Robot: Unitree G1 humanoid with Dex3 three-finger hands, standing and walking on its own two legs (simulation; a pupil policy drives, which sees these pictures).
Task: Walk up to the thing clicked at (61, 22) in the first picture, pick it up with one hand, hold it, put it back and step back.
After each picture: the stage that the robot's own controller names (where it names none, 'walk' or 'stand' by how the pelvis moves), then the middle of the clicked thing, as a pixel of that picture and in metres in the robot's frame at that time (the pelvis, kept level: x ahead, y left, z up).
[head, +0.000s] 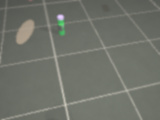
stand; (61, 25) +1.58 +0.24 -0.65
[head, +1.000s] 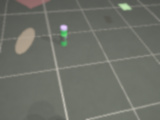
walk; (63, 36) +1.45 +0.13 -0.63
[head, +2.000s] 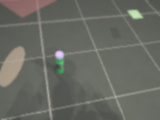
walk; (59, 62) +0.93 +0.14 -0.64
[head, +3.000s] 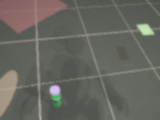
walk; (56, 96) +0.58 +0.16 -0.65
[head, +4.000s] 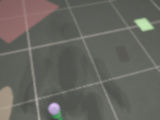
stand; (56, 114) +0.42 +0.18 -0.63
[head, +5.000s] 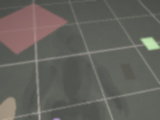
stand; out of the picture +0.38 +0.16 -0.65
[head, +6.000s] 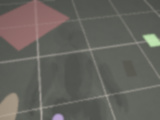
stand; out of the picture +0.39 +0.15 -0.66
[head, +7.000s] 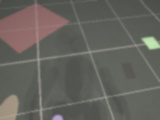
stand; out of the picture +0.40 +0.16 -0.66
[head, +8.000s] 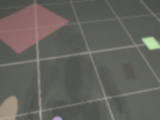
stand; out of the picture +0.39 +0.16 -0.66
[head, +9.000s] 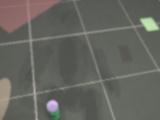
go down; (53, 110) +0.40 +0.16 -0.64
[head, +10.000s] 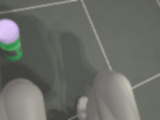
go down; (10, 43) +0.48 +0.20 -0.22
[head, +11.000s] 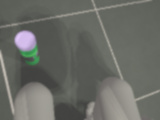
close in; (29, 50) +0.48 +0.18 -0.27
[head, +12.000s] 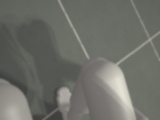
close in; out of the picture +0.47 +0.23 -0.17
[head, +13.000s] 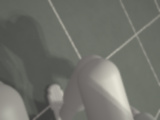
close; out of the picture +0.48 +0.26 -0.16
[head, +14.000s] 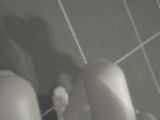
lift; out of the picture +0.40 +0.23 -0.16
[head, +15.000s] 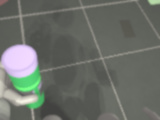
lift; (28, 82) +0.32 +0.16 +0.03
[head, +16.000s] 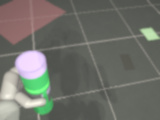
hold; (38, 87) +0.30 +0.14 +0.06
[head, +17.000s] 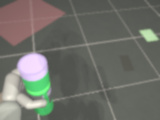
hold; (39, 89) +0.30 +0.15 +0.05
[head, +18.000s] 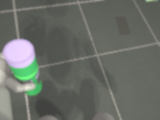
crouch; (27, 72) +0.36 +0.17 -0.02
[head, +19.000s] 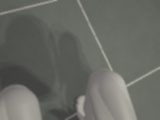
lower; out of the picture +0.51 +0.23 -0.04
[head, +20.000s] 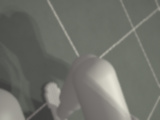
lower; out of the picture +0.48 +0.26 -0.17
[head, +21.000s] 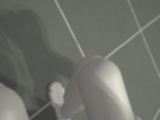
lower; out of the picture +0.46 +0.26 -0.17
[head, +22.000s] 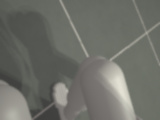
lower; out of the picture +0.45 +0.25 -0.17
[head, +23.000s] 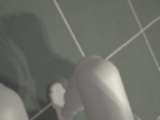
lower; out of the picture +0.46 +0.25 -0.17
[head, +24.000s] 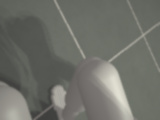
open; out of the picture +0.47 +0.22 -0.18
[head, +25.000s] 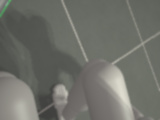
stand; out of the picture +0.60 +0.16 -0.28
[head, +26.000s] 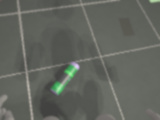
stand; (65, 78) +0.55 +0.06 -0.58
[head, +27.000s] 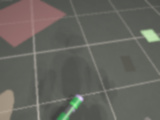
stand; (70, 109) +0.53 +0.06 -0.69
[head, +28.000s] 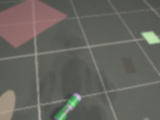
stand; (68, 107) +0.55 +0.08 -0.69
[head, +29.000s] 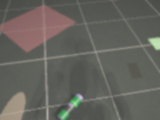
stand; (70, 107) +0.60 +0.11 -0.74
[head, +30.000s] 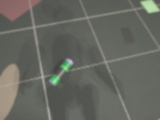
walk; (61, 71) +0.70 +0.13 -0.72
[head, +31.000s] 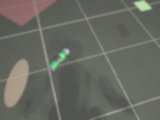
walk; (59, 59) +0.97 +0.27 -0.73
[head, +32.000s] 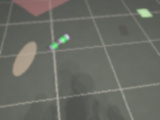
stand; (59, 42) +1.34 +0.26 -0.72
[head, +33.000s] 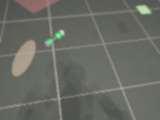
stand; (54, 38) +1.35 +0.28 -0.74
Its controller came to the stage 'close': yes
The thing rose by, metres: 0.69
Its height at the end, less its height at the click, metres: -0.09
